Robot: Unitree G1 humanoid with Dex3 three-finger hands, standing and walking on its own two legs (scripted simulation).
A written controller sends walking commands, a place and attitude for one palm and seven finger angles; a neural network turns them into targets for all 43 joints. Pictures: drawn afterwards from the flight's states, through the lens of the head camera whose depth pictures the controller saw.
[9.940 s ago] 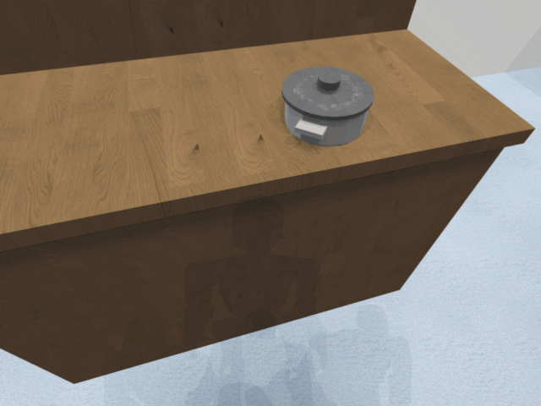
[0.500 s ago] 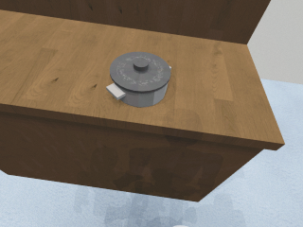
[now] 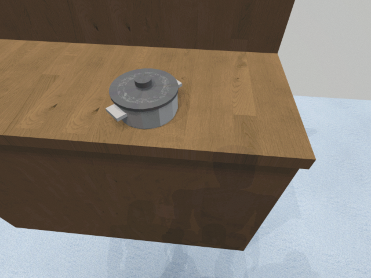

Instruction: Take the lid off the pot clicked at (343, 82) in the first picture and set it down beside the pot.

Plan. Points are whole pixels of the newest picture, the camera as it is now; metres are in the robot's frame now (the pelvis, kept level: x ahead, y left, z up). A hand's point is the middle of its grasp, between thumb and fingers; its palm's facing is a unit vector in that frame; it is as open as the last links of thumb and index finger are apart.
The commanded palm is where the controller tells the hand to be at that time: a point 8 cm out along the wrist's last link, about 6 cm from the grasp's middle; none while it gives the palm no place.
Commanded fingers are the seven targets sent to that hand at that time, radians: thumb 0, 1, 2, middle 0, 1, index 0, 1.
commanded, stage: come to a stop and stand still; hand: left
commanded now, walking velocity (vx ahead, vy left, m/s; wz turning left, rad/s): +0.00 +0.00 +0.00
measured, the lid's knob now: (143, 80) +0.53 +0.13 +0.15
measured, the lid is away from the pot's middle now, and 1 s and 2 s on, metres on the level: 0.00 0.00 0.00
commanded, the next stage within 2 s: look again from close up in 0.14 s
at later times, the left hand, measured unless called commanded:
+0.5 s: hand out of the picture +0.02 +0.21 -0.19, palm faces +0.03 -0.98 -0.21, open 7.4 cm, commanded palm none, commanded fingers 0.00 0.90 0.90 -0.20 -0.30 -0.20 -0.30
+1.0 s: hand out of the picture +0.01 +0.26 -0.18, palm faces +0.00 -0.97 -0.23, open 7.4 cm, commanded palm none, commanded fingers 0.00 0.90 0.90 -0.20 -0.30 -0.20 -0.30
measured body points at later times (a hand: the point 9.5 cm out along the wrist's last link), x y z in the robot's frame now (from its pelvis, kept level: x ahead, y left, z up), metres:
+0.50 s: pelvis +0.01 +0.03 -0.01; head +0.01 +0.04 +0.44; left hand +0.02 +0.26 -0.17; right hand +0.06 -0.21 -0.16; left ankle +0.03 +0.15 -0.74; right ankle -0.04 -0.10 -0.74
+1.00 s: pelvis +0.00 +0.06 +0.00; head +0.02 +0.08 +0.44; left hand +0.01 +0.31 -0.17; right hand +0.05 -0.17 -0.15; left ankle +0.03 +0.15 -0.74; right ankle -0.04 -0.10 -0.74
